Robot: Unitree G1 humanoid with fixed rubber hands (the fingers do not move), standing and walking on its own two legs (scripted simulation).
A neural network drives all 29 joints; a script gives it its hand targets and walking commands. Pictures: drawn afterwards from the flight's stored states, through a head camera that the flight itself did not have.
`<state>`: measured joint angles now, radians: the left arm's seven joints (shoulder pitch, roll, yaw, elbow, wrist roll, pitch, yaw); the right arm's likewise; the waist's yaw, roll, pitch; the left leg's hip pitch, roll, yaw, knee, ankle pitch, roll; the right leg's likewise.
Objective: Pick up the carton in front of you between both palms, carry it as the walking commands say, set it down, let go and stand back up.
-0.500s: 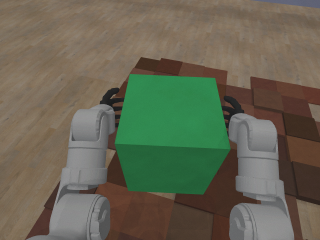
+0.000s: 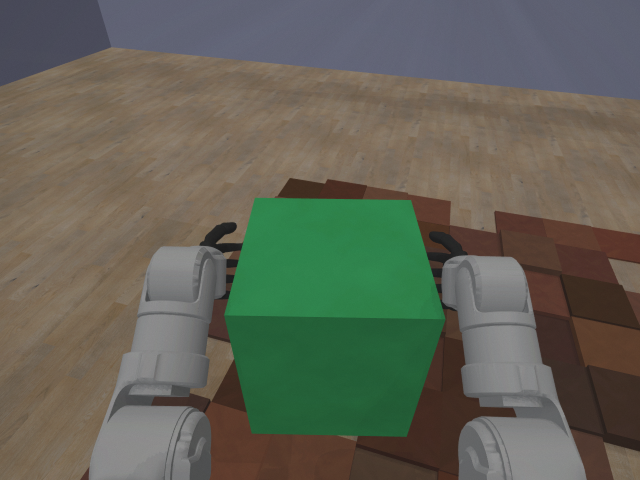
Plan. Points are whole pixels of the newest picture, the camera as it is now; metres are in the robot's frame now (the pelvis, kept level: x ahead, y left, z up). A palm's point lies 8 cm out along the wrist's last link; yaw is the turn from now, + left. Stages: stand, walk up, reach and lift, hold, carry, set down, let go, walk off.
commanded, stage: carry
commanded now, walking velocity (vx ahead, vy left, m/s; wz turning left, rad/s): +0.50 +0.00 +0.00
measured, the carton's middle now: (330, 317) +0.34 +0.00 +0.06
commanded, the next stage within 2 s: none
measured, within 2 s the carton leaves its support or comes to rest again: neither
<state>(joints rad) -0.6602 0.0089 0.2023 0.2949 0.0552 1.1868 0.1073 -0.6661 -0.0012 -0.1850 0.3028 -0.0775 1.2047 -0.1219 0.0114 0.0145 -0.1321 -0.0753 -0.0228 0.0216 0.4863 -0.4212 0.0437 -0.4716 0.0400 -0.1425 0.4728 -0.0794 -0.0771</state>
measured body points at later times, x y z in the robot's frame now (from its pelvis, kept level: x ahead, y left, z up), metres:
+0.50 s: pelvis +0.09 -0.01 +0.02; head +0.10 -0.01 +0.47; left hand +0.48 +0.15 +0.19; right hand +0.48 -0.16 +0.18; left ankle +0.11 +0.13 -0.66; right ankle +0.12 -0.09 -0.72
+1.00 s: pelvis +0.33 -0.06 +0.02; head +0.36 -0.08 +0.47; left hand +0.72 +0.07 +0.14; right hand +0.71 -0.23 +0.13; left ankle +0.18 +0.10 -0.60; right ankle +0.40 -0.15 -0.71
